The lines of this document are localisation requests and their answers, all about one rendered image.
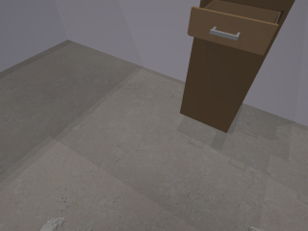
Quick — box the cabinet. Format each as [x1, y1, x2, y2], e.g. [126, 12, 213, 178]
[180, 0, 295, 133]

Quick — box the robot left hand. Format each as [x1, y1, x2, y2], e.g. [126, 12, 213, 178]
[39, 218, 65, 231]

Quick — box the drawer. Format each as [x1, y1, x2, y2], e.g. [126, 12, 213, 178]
[187, 0, 281, 56]

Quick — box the handle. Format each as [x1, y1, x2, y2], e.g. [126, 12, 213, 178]
[209, 26, 240, 40]

